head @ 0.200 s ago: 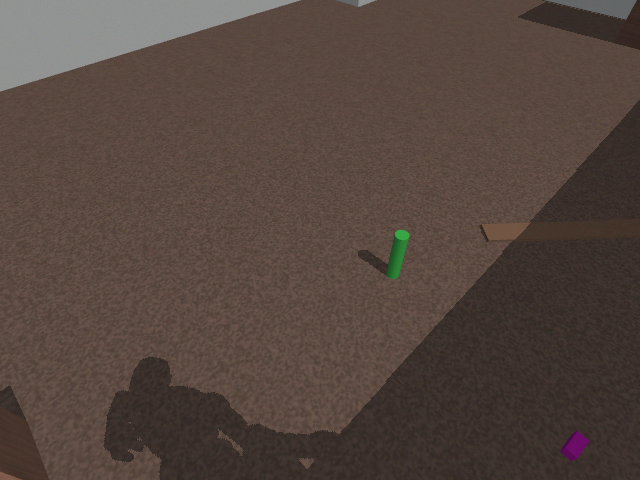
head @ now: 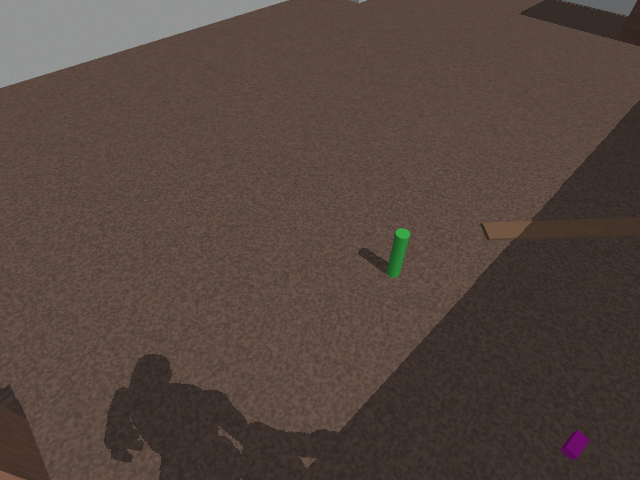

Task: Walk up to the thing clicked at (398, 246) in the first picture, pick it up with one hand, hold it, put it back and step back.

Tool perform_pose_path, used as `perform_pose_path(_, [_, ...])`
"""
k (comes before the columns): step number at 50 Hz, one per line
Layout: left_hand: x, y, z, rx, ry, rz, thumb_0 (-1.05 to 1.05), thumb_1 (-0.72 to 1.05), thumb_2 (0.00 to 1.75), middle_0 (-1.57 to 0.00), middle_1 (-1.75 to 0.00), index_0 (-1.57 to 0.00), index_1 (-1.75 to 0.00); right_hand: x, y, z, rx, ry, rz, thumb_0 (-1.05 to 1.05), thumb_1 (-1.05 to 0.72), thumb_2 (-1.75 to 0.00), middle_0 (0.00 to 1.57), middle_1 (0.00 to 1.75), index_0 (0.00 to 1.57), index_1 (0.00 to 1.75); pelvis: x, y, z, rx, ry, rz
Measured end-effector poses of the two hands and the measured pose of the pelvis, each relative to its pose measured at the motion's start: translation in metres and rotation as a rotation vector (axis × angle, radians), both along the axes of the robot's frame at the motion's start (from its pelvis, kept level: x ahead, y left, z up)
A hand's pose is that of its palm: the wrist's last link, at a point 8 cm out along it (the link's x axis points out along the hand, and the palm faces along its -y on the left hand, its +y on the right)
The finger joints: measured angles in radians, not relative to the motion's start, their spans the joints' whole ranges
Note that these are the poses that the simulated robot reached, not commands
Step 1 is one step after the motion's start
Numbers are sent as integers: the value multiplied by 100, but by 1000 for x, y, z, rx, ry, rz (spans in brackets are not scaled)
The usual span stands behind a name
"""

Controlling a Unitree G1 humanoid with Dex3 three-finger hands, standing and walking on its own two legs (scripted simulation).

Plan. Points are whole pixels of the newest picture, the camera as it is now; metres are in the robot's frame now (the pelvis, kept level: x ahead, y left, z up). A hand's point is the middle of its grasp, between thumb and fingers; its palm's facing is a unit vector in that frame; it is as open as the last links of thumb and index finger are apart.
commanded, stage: stand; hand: left
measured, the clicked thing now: (397, 254) +1.01 -0.27 -0.66
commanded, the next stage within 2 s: walk up in 0.92 s
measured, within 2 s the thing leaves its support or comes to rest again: neither
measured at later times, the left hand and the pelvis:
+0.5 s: hand out of the picture +0.08 +0.25 -0.16, palm faces -0.01 -0.94 -0.34, open 7.4 cm; pelvis +0.01 +0.00 +0.00, yaw +0 degrees
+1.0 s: hand out of the picture +0.08 +0.26 -0.16, palm faces -0.06 -0.94 -0.34, open 7.4 cm; pelvis +0.01 +0.00 +0.00, yaw -4 degrees
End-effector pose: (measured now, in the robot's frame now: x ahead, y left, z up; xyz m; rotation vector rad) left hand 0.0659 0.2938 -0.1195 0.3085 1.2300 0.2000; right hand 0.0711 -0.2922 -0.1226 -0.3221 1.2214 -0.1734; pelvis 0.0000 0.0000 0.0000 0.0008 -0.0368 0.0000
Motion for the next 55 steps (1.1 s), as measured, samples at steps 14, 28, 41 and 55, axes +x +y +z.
perform_pose_path(14, [5,1,1,0,-4,1,0,90,90,-20,-30,-20,-30,5,0,1,-4,-1,3,1,-90,-90,20,30,21,29,3,1,0,0,0,3])
perform_pose_path(28, [6,2,0,1,4,6,0,90,90,-20,-30,-20,-30,9,1,1,-3,1,2,1,-90,-90,20,30,21,29,7,1,1,0,2,4])
perform_pose_path(41, [7,3,0,0,4,8,0,90,90,-20,-30,-20,-30,12,1,2,-7,0,6,1,-90,-90,20,30,21,29,9,2,1,-1,1,4])
perform_pose_path(55, [41,5,8,19,37,-105,0,90,90,-20,-30,-20,-30,-13,-49,11,-62,-94,-106,1,-90,-90,21,30,21,30,23,-20,-7,27,2,-106])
